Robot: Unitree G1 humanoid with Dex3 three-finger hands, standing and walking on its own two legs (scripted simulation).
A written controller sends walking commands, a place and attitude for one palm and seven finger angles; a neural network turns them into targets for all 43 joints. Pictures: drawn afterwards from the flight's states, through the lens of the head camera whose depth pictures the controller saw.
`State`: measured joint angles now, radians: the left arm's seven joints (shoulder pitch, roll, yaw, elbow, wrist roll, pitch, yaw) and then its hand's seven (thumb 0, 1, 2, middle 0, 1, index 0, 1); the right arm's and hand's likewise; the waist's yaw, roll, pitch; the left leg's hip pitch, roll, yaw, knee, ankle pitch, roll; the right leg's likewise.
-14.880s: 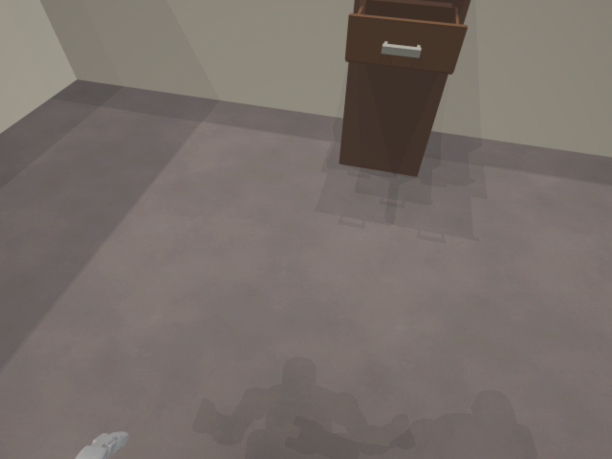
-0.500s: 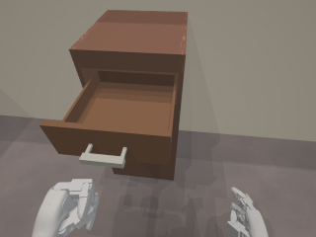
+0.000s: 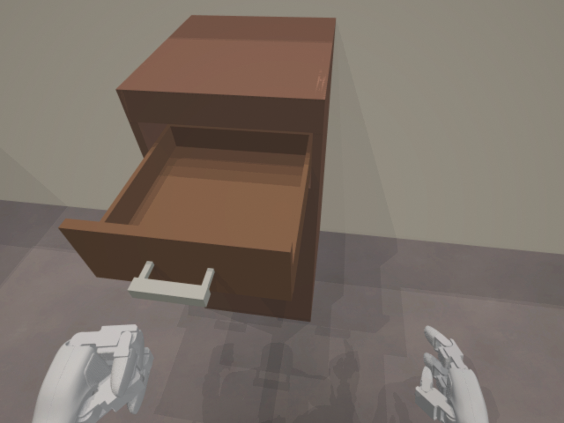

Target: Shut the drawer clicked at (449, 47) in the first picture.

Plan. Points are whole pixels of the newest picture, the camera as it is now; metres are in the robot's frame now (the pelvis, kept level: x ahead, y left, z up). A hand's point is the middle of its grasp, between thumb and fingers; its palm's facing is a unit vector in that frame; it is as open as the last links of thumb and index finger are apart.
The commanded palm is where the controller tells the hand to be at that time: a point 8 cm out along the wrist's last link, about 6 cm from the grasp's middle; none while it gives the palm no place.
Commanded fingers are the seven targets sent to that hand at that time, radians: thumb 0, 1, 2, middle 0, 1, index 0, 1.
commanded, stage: bring the fist close to the handle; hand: left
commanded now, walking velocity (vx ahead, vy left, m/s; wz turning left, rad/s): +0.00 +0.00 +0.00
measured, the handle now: (174, 281) +0.32 +0.21 +0.02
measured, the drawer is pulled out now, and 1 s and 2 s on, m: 0.29 0.29 0.26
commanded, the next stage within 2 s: push the drawer shut in 1.26 s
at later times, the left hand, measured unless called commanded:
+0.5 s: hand (167, 364) +0.18 +0.16 +0.05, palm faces -0.07 -1.00 -0.04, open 3.3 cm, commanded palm +0.16 +0.22 +0.05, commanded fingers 0.00 0.90 0.90 -1.40 -1.60 -1.40 -1.60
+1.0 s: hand (187, 347) +0.22 +0.16 +0.02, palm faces -0.08 -1.00 -0.04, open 3.3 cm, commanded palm +0.20 +0.22 +0.02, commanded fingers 0.00 0.90 0.90 -1.40 -1.60 -1.40 -1.60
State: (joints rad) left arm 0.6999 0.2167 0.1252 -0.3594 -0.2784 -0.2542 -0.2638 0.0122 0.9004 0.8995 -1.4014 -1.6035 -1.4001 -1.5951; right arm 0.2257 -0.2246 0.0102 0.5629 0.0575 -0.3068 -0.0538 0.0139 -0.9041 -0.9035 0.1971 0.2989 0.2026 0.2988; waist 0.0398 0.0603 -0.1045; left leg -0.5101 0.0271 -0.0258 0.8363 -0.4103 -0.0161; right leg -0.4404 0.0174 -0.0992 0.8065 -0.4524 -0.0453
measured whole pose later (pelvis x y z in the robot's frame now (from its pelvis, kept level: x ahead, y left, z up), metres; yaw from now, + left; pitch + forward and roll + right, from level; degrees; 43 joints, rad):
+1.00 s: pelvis -0.02 +0.02 -0.04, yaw -1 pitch +14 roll -2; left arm 0.38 0.19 0.03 -0.11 -0.19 -0.36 -0.14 0.01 0.90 0.90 -1.40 -1.60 -1.40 -1.60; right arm 0.24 -0.23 0.01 0.50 0.02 -0.15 -0.02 0.01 -0.90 -0.90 0.20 0.30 0.20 0.30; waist -0.02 0.04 -0.13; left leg -0.86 0.02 -0.01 1.11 -0.50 0.01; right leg -0.80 0.00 -0.08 1.08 -0.53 -0.02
